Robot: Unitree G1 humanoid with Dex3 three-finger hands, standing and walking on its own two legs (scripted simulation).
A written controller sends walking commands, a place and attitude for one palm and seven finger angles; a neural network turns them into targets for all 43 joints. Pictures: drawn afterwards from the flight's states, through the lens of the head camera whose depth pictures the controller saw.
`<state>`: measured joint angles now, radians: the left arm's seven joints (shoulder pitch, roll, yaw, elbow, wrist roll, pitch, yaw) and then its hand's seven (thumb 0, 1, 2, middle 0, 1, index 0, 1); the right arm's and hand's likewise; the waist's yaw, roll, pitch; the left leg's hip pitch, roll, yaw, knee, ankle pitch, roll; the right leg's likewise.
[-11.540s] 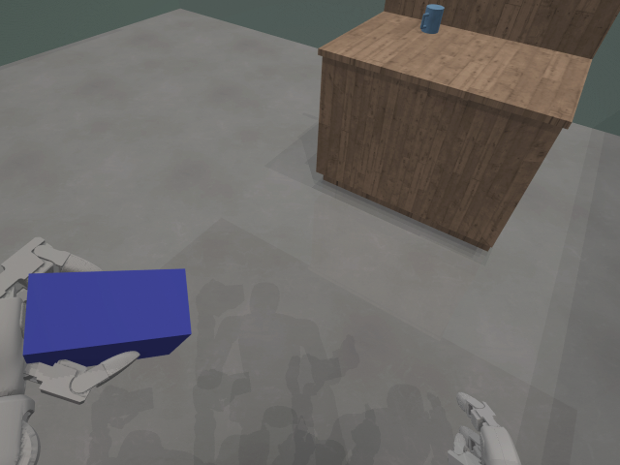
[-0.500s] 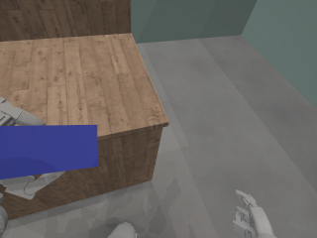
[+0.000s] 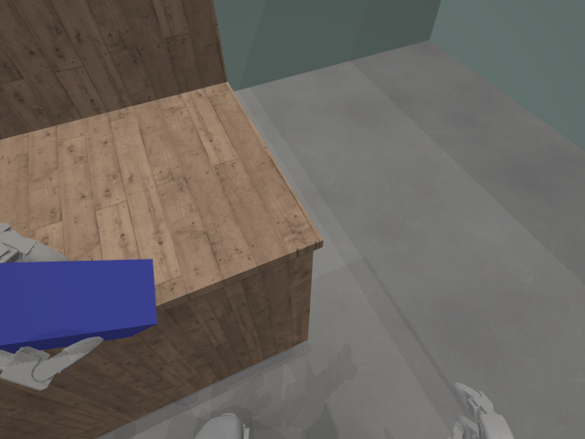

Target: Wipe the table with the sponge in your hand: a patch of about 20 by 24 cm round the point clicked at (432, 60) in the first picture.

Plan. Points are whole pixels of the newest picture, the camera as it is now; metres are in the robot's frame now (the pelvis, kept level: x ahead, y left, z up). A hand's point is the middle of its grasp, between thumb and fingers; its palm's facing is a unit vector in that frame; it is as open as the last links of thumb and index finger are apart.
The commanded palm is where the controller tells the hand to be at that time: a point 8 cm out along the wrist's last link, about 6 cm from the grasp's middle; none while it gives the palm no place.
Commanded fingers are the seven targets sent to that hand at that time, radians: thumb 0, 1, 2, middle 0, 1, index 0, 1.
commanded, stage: shuffle to correct the standing spot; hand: left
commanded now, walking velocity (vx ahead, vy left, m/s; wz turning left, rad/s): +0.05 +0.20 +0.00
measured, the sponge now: (98, 304) +0.23 +0.21 +0.13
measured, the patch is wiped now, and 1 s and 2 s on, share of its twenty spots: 0.00 0.00 0.00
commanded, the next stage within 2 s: none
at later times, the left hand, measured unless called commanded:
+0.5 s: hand out of the picture +0.20 +0.36 +0.17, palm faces +0.46 -0.79 -0.41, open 10.4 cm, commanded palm +0.15 +0.39 +0.18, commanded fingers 0.00 0.10 1.30 -1.20 -1.60 -1.20 -1.60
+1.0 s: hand out of the picture +0.16 +0.49 +0.15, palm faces +0.47 -0.78 -0.42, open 10.4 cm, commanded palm +0.11 +0.50 +0.18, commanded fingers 0.00 0.10 1.30 -1.20 -1.60 -1.20 -1.60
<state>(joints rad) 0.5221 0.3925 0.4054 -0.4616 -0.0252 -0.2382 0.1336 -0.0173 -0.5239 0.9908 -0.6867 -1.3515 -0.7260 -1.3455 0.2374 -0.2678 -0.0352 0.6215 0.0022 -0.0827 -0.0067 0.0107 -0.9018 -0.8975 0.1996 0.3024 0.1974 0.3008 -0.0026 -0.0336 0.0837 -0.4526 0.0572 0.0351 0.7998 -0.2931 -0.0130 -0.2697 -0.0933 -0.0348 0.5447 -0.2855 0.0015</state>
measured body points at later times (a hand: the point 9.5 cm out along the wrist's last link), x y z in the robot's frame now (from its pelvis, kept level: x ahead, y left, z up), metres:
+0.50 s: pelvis -0.01 +0.11 +0.00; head +0.01 +0.10 +0.45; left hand +0.17 +0.40 +0.19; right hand +0.17 -0.11 -0.10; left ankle +0.00 +0.26 -0.69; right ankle +0.01 -0.02 -0.74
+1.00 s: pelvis -0.04 +0.22 +0.00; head -0.04 +0.22 +0.45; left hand +0.12 +0.53 +0.17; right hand +0.12 -0.01 -0.10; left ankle -0.01 +0.37 -0.71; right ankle +0.00 +0.10 -0.74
